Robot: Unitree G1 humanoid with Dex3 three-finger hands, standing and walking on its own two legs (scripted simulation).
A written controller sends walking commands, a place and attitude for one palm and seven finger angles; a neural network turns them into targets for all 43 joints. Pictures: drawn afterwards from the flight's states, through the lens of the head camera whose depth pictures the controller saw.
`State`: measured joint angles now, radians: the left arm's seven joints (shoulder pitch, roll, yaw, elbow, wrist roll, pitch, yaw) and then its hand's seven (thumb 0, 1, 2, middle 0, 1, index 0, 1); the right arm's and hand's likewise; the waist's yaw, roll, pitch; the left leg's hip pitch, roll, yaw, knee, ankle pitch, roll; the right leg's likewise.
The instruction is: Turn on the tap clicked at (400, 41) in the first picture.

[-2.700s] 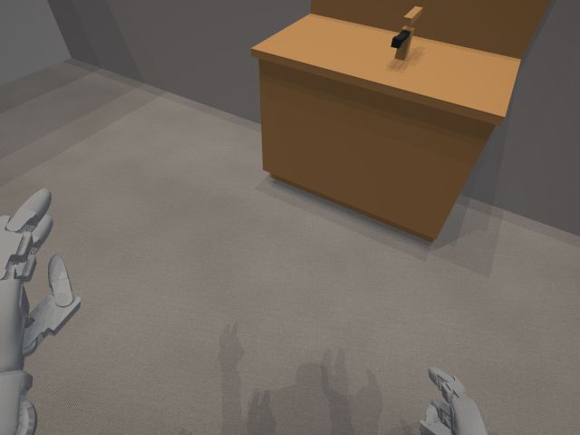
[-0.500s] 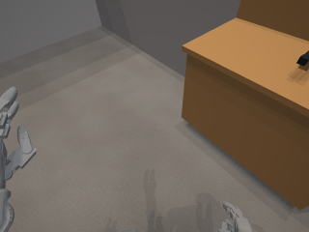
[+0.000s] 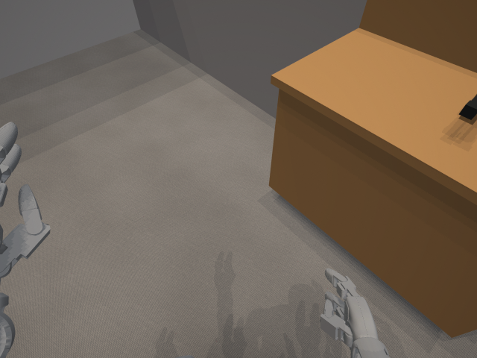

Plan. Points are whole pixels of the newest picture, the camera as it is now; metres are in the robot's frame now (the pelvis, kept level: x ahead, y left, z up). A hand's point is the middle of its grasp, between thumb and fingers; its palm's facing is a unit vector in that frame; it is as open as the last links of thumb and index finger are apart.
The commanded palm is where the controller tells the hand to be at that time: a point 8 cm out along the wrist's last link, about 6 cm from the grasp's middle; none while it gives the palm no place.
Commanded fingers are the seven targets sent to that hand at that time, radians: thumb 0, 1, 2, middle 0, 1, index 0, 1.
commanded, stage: turn to face it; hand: left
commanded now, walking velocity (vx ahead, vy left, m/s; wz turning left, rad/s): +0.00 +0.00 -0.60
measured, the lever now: (470, 110) +0.66 -0.47 +0.05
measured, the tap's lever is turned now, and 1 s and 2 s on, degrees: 0 0 0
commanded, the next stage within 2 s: take the last steps up to it in 1.80 s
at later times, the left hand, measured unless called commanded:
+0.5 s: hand (115, 218) +0.23 +0.17 +0.19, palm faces +0.19 -0.88 -0.43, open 7.4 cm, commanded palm +0.19 +0.22 +0.19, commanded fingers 0.00 0.90 0.90 -0.20 -0.30 -0.20 -0.30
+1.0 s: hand (203, 254) +0.20 +0.06 +0.18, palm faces -0.15 -0.85 -0.50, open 7.4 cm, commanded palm +0.18 +0.13 +0.19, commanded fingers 0.00 0.90 0.90 -0.20 -0.30 -0.20 -0.30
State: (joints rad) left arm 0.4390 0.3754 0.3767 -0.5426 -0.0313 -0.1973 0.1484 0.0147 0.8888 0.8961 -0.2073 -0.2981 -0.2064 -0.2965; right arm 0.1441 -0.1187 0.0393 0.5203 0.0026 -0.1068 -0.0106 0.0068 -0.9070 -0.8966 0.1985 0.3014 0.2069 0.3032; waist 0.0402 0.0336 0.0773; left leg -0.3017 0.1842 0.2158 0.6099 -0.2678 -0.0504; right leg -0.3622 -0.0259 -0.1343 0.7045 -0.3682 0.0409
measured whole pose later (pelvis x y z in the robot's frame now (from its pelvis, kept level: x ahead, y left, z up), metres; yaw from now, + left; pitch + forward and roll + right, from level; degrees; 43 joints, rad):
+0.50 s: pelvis -0.03 -0.01 +0.00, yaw -14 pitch +2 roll +2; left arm 0.48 0.40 0.37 -0.55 -0.04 -0.18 0.15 0.01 0.88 0.90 -0.21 -0.30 -0.21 -0.30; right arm 0.20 -0.28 -0.04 0.54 0.01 0.04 -0.04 0.01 -0.91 -0.90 0.19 0.30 0.20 0.30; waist 0.01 -0.03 -0.01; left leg -0.25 0.04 0.05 0.54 -0.40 -0.03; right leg -0.42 0.11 0.06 0.51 -0.11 -0.09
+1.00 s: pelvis -0.11 -0.01 +0.00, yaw -33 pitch +0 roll +1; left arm 0.53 0.41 0.39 -0.58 -0.05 -0.19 0.14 0.01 0.88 0.89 -0.22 -0.30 -0.22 -0.30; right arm 0.18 -0.23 -0.01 0.57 0.00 0.05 -0.03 0.01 -0.91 -0.90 0.20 0.30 0.21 0.30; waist -0.01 -0.01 0.09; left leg -0.40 0.06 0.05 0.86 -0.46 -0.07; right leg -0.41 0.06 0.03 0.55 -0.15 -0.06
